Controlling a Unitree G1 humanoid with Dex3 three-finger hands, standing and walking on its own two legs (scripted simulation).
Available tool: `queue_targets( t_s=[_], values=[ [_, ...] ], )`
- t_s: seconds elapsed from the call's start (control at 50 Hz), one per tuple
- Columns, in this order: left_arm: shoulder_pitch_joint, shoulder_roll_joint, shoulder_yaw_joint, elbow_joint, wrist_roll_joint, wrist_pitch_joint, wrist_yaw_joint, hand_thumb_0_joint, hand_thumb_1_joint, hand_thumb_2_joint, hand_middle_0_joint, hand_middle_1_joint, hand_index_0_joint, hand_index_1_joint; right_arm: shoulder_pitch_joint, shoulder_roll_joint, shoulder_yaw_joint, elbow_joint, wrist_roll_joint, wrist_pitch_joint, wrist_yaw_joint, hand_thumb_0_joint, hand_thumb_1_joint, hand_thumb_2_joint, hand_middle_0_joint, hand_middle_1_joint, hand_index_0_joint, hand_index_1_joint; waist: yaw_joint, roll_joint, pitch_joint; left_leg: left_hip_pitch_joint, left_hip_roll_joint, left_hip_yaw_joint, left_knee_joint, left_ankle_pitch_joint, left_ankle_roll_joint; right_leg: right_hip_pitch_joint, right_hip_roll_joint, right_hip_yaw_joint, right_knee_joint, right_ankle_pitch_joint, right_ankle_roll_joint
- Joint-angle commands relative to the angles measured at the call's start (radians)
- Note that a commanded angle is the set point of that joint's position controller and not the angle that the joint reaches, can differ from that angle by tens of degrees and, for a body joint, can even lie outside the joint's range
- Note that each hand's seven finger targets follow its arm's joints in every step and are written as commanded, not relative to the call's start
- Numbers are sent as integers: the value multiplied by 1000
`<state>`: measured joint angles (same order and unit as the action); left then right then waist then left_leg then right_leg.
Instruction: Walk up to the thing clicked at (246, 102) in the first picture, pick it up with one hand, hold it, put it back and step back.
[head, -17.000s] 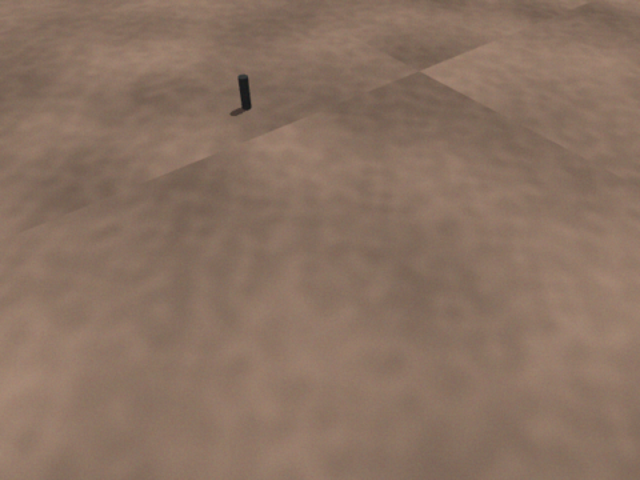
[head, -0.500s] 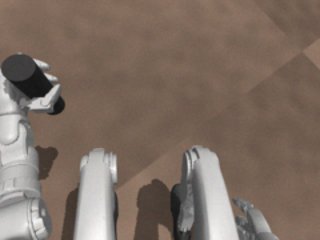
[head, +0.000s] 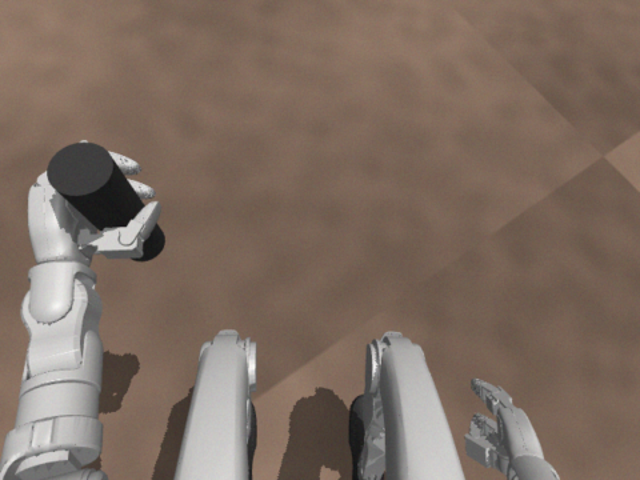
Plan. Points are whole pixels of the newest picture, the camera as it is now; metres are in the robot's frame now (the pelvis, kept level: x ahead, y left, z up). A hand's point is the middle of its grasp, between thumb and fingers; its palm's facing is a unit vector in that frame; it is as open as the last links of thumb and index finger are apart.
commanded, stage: lift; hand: left
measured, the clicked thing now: (118, 212) +0.40 +0.24 +0.01
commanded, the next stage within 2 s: hold in 1.46 s
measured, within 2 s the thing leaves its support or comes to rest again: neither
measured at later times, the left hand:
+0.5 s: hand (57, 137) +0.39 +0.22 +0.17, palm faces +0.20 -0.98 -0.01, open 7.5 cm
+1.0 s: hand (29, 65) +0.39 +0.20 +0.24, palm faces +0.20 -0.98 +0.00, open 7.5 cm
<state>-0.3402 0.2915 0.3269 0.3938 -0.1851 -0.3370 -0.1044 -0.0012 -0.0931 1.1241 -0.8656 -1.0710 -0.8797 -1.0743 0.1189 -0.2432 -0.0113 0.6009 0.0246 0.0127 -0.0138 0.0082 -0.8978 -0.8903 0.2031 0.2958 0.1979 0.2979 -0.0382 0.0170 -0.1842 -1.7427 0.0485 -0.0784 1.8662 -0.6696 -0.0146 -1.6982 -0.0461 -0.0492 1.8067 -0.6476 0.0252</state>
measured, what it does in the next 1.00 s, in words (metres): rises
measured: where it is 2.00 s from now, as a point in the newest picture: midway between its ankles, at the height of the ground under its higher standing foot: (302, 470)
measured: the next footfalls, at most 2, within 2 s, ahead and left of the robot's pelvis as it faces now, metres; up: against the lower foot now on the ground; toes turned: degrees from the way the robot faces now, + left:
none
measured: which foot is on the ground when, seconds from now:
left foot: down 0.00-1.00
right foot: down 0.00-1.00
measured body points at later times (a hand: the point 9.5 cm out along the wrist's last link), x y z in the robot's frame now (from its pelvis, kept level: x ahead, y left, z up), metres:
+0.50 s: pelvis +0.04 +0.01 +0.14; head +0.14 +0.04 +0.57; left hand +0.37 +0.27 +0.17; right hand +0.20 -0.24 +0.03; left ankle +0.07 +0.13 -0.47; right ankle +0.08 -0.14 -0.47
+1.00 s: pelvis +0.06 +0.01 +0.19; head +0.13 +0.03 +0.64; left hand +0.37 +0.25 +0.24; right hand +0.20 -0.23 +0.09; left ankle +0.07 +0.13 -0.47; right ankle +0.08 -0.14 -0.47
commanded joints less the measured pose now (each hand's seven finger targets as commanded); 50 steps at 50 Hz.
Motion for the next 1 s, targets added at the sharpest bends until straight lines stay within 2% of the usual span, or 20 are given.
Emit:
queue_targets(
  t_s=[0.0, 0.02, 0.08, 0.12, 0.14, 0.16, 0.18, 0.2, 0.24, 0.26, 0.3, 0.36, 0.4, 0.42, 0.46, 0.5, 0.72, 0.82, 0.94, 0.98],
  values=[
    [-166, 163, 23, -292, -22, -41, 39, 0, 431, 1272, -1258, -1399, -1294, -1377, 72, -160, -68, -109, 10, -45, -25, 0, -891, -894, 200, 300, 200, 300, -5, 60, -560, 498, -27, 23, -342, 170, 36, 429, 37, 12, -331, 192, -49],
    [-128, 136, 1, -304, -25, -34, 44, 0, 411, 1269, -1270, -1405, -1304, -1384, 67, -156, -67, -115, 11, -49, -26, 0, -895, -895, 200, 300, 200, 300, -6, 53, -540, 501, -29, 27, -364, 164, 36, 462, 38, 13, -357, 187, -47],
    [-90, 156, 7, -351, -15, -22, 61, 0, 422, 1258, -1225, -1374, -1260, -1353, 81, -157, -69, -101, 12, -52, -33, 0, -895, -895, 200, 300, 200, 300, 1, 78, -528, 613, -22, 17, -421, 258, 28, 509, 38, 4, -395, 273, -47],
    [-40, 122, -18, -352, -17, -13, 71, 0, 396, 1252, -1245, -1386, -1280, -1365, 83, -150, -64, -108, 13, -55, -33, 0, -894, -894, 200, 300, 200, 300, -4, 72, -514, 674, -21, 7, -461, 301, 25, 544, 43, -3, -422, 304, -48],
    [-73, 107, -36, -373, -18, -16, 74, 0, 392, 1251, -1249, -1385, -1283, -1364, 90, -144, -61, -101, 10, -59, -35, 0, -895, -894, 200, 300, 200, 300, -21, 72, -501, 683, -21, 8, -474, 306, 26, 565, 43, -4, -438, 316, -46],
    [-50, 114, -20, -349, -20, -12, 81, 0, 399, 1247, -1241, -1368, -1270, -1352, 85, -141, -59, -101, 14, -62, -37, 0, -889, -894, 200, 300, 200, 300, -6, 52, -456, 681, -23, 10, -499, 285, 26, 584, 44, -3, -465, 300, -45],
    [-40, 111, -28, -324, -12, -13, 83, 0, 407, 1247, -1242, -1368, -1271, -1352, 84, -142, -60, -97, 13, -65, -39, 0, -893, -894, 200, 300, 200, 300, -17, 51, -408, 690, -19, 2, -529, 257, 25, 573, 44, -4, -482, 277, -45],
    [-81, 125, -21, -337, -10, -19, 85, 0, 415, 1259, -1239, -1369, -1266, -1355, 80, -143, -60, -94, 11, -68, -39, 0, -890, -894, 200, 300, 200, 300, -15, 70, -394, 708, -17, -1, -551, 229, 23, 571, 44, -1, -498, 251, -46],
    [-57, 102, -37, -313, -8, -23, 85, 0, 409, 1248, -1252, -1368, -1279, -1353, 85, -137, -56, -96, 10, -71, -40, 0, -893, -895, 200, 300, 200, 300, -12, 61, -387, 745, -18, 3, -578, 254, 22, 620, 42, -2, -532, 273, -45],
    [-48, 80, -66, -309, -7, -25, 81, 0, 406, 1255, -1260, -1376, -1287, -1362, 81, -134, -53, -99, 9, -75, -37, 0, -892, -894, 200, 300, 200, 300, -17, 67, -365, 767, -17, -5, -607, 238, 20, 619, 43, -5, -545, 260, -46],
    [-58, 91, -67, -305, -4, -26, 78, 0, 402, 1245, -1255, -1362, -1280, -1350, 86, -138, -53, -98, 9, -82, -37, 0, -895, -895, 200, 300, 200, 300, -12, 75, -347, 808, -19, 5, -642, 242, 19, 659, 42, -2, -589, 266, -46],
    [-65, 84, -78, -307, 0, -33, 76, 0, 381, 1225, -1246, -1347, -1269, -1336, 90, -137, -53, -101, 7, -88, -33, 0, -894, -894, 200, 300, 200, 300, -1, 86, -347, 877, -16, 2, -690, 262, 13, 701, 43, -5, -626, 277, -48],
    [-18, 63, -85, -275, -2, -31, 75, 0, 384, 1225, -1238, -1343, -1263, -1330, 103, -137, -53, -96, 5, -91, -31, 0, -894, -894, 200, 300, 200, 300, 5, 74, -339, 918, -13, 2, -709, 339, 9, 738, 44, -13, -641, 337, -47],
    [-53, 69, -94, -316, -1, -38, 74, 0, 381, 1225, -1235, -1344, -1261, -1330, 109, -132, -51, -92, 1, -90, -30, 0, -894, -894, 200, 300, 200, 300, -2, 90, -345, 939, -13, 2, -723, 357, 7, 756, 46, -14, -656, 349, -47],
    [-8, 76, -72, -275, 2, -38, 83, 0, 378, 1213, -1233, -1334, -1259, -1320, 103, -124, -48, -98, 2, -88, -29, 0, -891, -893, 200, 300, 200, 300, 10, 57, -318, 927, -20, 18, -746, 348, 13, 817, 45, -11, -694, 350, -45],
    [-31, 67, -79, -295, 1, -45, 91, 0, 391, 1215, -1221, -1328, -1247, -1313, 97, -120, -47, -102, 0, -90, -27, 0, -891, -893, 200, 300, 200, 300, 7, 49, -300, 929, -23, 24, -773, 316, 16, 847, 45, -7, -725, 331, -43],
    [-24, 29, -116, -267, 12, -70, 95, 0, 371, 1204, -1217, -1315, -1239, -1305, 118, -123, -48, -87, -14, -88, -29, 0, -899, -896, 200, 300, 200, 300, 5, 50, -268, 1089, -15, 28, -882, 421, 6, 954, 51, -18, -815, 413, -43],
    [-11, 29, -105, -259, 11, -76, 101, 0, 348, 1196, -1198, -1309, -1224, -1295, 105, -109, -44, -93, -15, -84, -30, 0, -896, -894, 200, 300, 200, 300, 11, 15, -224, 1067, -26, 53, -921, 368, 16, 1035, 46, -2, -882, 394, -34],
    [-24, 26, -111, -260, 19, -87, 103, 0, 386, 1202, -1193, -1298, -1216, -1288, 122, -109, -49, -83, -20, -78, -30, 0, -895, -894, 200, 300, 200, 300, 3, 30, -230, 1146, -19, 47, -960, 428, 9, 1070, 52, -10, -904, 436, -39],
    [-24, 9, -130, -254, 19, -85, 100, 0, 380, 1196, -1193, -1297, -1216, -1286, 115, -106, -44, -84, -21, -78, -29, 0, -895, -894, 200, 300, 200, 300, 5, 24, -213, 1158, -20, 50, -973, 446, 8, 1088, 50, -10, -914, 454, -39]
  ],
)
